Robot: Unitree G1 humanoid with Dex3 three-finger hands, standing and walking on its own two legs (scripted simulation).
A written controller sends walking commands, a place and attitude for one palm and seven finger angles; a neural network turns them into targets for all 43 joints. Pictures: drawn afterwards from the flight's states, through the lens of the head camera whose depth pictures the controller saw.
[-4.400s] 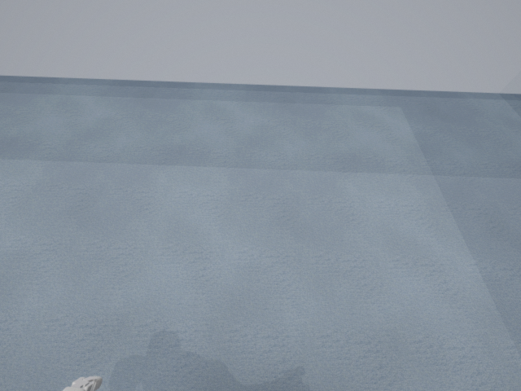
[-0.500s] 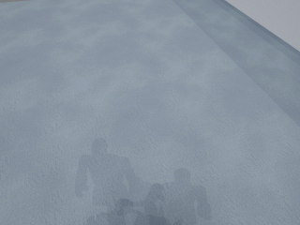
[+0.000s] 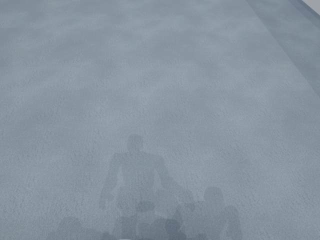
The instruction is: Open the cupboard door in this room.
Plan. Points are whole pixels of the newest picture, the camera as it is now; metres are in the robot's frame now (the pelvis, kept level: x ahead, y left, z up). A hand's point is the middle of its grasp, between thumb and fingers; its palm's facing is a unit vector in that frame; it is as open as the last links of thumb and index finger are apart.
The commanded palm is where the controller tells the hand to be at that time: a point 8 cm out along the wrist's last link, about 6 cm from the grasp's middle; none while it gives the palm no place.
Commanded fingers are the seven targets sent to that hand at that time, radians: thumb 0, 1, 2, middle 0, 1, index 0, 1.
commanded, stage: turn or walk to find it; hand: left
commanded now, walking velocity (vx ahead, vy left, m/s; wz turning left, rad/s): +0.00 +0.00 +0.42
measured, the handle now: out of the picture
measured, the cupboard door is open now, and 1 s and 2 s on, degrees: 0 0 0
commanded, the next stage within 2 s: none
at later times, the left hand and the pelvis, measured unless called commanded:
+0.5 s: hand out of the picture +0.06 +0.20 -0.14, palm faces +0.19 -0.94 -0.29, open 7.4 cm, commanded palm none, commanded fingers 0.00 0.90 0.90 -0.20 -0.30 -0.20 -0.30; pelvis -0.01 -0.02 +0.00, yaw +11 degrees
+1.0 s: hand out of the picture -0.10 +0.23 -0.17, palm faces +0.44 -0.86 -0.25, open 7.4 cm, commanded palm none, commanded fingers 0.00 0.90 0.90 -0.20 -0.30 -0.20 -0.30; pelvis -0.04 +0.02 +0.00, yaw +23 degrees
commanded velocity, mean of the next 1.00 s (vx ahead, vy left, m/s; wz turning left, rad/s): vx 0.00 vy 0.00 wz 0.42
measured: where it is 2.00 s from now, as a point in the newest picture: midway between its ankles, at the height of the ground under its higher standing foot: outside the picture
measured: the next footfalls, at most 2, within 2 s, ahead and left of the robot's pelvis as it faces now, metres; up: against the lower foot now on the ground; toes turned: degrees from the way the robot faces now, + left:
left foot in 0.02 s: +0.03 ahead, +0.12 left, +0.00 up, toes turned +5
right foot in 0.44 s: +0.04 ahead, -0.12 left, +0.00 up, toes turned +5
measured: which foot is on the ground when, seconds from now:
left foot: up 0.00-0.00, down 0.02-0.44, up 0.46-0.86, down 0.88-1.00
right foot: down 0.00-0.02, up 0.04-0.42, down 0.44-0.88, up 0.90-1.00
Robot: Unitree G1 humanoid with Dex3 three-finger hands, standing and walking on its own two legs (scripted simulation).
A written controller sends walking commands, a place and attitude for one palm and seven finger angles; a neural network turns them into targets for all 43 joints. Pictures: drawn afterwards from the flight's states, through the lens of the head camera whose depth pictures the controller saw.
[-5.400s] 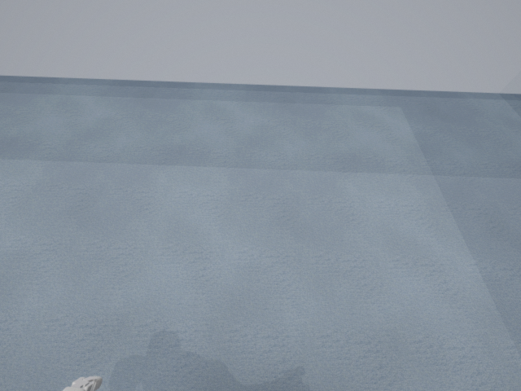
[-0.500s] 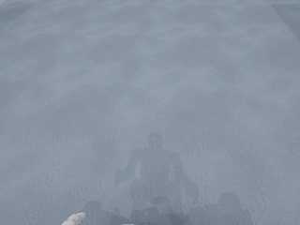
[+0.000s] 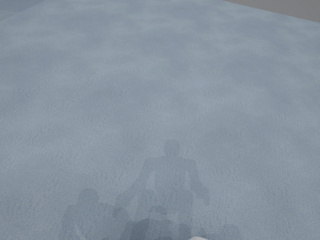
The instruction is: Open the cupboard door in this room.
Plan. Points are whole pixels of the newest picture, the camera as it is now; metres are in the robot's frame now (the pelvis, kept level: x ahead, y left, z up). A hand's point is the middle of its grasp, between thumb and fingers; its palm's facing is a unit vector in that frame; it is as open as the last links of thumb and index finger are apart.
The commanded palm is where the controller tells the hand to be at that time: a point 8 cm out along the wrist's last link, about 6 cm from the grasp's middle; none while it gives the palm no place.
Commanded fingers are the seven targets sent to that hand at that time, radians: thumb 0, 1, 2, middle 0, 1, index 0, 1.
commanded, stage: turn or walk to find it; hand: left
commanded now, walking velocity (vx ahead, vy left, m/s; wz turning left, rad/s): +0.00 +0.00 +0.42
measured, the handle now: out of the picture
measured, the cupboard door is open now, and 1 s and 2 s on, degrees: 0 0 0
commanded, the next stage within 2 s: none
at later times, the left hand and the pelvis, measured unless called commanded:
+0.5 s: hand out of the picture +0.02 +0.16 -0.14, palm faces +0.23 -0.93 -0.27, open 7.4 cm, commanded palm none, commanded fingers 0.00 0.90 0.90 -0.20 -0.30 -0.20 -0.30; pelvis -0.03 -0.04 +0.01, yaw +14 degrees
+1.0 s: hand out of the picture -0.10 +0.22 -0.16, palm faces +0.46 -0.85 -0.26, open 7.4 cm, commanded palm none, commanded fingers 0.00 0.90 0.90 -0.20 -0.30 -0.20 -0.30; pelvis -0.06 +0.00 +0.01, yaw +25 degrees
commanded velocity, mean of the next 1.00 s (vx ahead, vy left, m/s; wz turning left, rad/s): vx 0.00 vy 0.00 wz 0.42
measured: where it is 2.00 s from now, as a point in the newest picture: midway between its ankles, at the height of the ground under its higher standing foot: outside the picture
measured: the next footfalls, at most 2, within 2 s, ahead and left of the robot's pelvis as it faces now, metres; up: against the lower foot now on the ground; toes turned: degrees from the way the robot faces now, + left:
right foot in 0.32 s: +0.04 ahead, -0.14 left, +0.00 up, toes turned +4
left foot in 0.74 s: -0.06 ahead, +0.11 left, +0.00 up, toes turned +25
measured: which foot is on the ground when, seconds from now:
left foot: down 0.00-0.32, up 0.34-0.72, down 0.74-1.00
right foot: up 0.00-0.30, down 0.32-0.74, up 0.76-1.00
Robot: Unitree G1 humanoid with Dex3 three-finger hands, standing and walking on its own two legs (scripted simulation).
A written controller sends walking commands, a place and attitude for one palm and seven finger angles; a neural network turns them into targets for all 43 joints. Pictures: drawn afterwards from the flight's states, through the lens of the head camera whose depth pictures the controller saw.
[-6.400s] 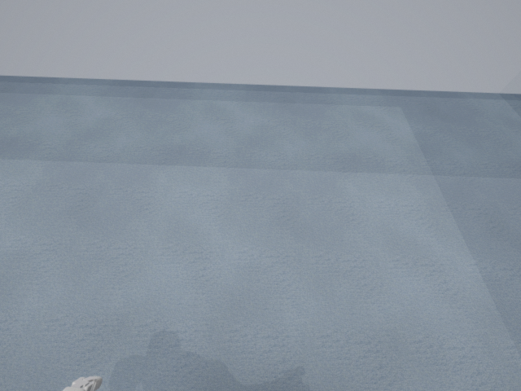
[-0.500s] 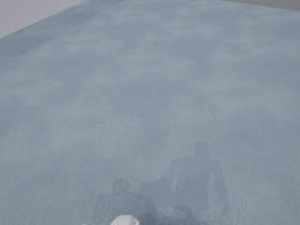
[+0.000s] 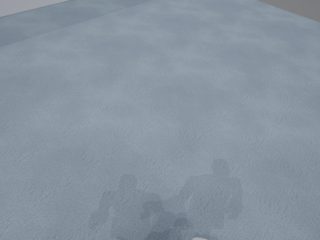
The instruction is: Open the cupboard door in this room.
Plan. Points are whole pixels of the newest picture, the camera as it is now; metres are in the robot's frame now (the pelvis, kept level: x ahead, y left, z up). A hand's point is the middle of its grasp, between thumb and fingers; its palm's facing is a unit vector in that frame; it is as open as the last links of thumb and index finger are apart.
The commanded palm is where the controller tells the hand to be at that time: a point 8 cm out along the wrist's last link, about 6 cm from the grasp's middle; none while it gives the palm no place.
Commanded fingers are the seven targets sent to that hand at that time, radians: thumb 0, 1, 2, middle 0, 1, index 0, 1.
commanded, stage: turn or walk to find it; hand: left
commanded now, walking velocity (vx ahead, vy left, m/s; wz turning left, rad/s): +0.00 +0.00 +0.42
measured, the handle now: out of the picture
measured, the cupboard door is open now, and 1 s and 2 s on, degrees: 0 0 0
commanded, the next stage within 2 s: none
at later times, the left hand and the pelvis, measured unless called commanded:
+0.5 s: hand out of the picture -0.02 +0.17 -0.17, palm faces +0.26 -0.94 -0.24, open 7.4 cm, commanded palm none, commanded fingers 0.00 0.90 0.90 -0.20 -0.30 -0.20 -0.30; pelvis -0.03 -0.03 +0.00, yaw +14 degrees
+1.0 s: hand out of the picture -0.05 +0.20 -0.16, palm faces +0.43 -0.86 -0.28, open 7.4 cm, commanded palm none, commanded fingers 0.00 0.90 0.90 -0.20 -0.30 -0.20 -0.30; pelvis -0.05 -0.03 -0.01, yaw +25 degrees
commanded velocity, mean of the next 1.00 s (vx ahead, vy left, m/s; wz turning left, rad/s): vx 0.00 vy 0.00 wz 0.42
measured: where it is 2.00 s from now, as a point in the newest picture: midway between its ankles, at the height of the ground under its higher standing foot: outside the picture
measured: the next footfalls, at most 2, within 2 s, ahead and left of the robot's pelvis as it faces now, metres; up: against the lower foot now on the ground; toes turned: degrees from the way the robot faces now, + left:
right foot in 0.18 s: +0.04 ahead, -0.14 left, +0.00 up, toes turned +1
left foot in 0.58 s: -0.04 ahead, +0.12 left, +0.00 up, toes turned +21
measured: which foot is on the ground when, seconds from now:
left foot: down 0.00-0.18, up 0.20-0.56, down 0.58-1.00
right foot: up 0.00-0.16, down 0.18-0.58, up 0.60-1.00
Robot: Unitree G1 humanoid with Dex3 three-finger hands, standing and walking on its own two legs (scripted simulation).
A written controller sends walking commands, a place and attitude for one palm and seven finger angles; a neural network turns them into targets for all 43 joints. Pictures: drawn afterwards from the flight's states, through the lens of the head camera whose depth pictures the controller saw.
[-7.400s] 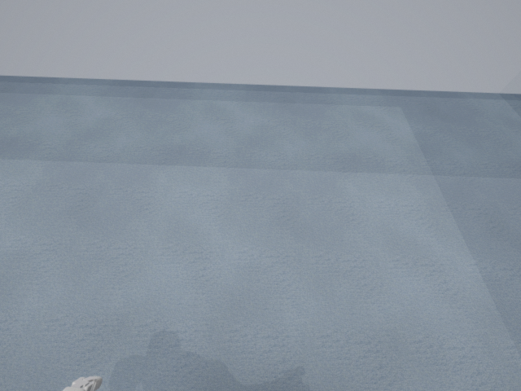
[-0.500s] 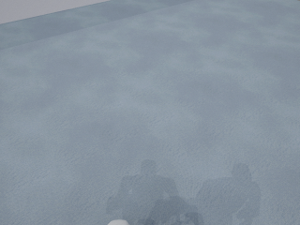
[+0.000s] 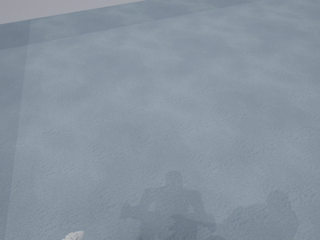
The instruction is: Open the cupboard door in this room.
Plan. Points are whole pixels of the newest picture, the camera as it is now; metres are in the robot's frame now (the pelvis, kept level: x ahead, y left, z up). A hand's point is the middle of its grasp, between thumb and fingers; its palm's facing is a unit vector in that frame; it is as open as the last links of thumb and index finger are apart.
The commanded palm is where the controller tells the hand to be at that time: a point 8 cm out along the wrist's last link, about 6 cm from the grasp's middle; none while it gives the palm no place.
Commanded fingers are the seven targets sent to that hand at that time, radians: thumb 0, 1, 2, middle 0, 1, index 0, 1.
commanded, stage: turn or walk to find it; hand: left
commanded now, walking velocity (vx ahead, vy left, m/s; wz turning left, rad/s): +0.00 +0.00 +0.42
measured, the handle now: out of the picture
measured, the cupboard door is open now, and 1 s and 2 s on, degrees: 0 0 0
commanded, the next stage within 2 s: none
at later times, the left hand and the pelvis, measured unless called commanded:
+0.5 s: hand out of the picture -0.06 +0.21 -0.18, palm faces +0.30 -0.92 -0.25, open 7.4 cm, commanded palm none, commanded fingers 0.00 0.90 0.90 -0.20 -0.30 -0.20 -0.30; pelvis -0.03 +0.00 -0.01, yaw +15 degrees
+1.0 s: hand out of the picture -0.06 +0.18 -0.14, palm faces +0.45 -0.85 -0.28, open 7.4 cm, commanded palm none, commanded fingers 0.00 0.90 0.90 -0.20 -0.30 -0.20 -0.30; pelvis -0.05 -0.03 +0.00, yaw +27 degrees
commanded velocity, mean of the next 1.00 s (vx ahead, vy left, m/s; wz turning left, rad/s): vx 0.00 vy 0.00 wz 0.42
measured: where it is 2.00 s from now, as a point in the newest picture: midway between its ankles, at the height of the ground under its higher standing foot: outside the picture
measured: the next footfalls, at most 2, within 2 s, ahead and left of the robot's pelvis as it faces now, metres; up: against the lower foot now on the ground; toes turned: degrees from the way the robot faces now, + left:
right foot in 0.02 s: +0.03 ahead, -0.12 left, +0.00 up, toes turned -3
left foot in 0.48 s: -0.03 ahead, +0.13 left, +0.00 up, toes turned +19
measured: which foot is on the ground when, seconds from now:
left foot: down 0.00-0.02, up 0.04-0.46, down 0.48-0.86, up 0.88-1.00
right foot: up 0.00-0.00, down 0.02-0.48, up 0.50-0.84, down 0.86-1.00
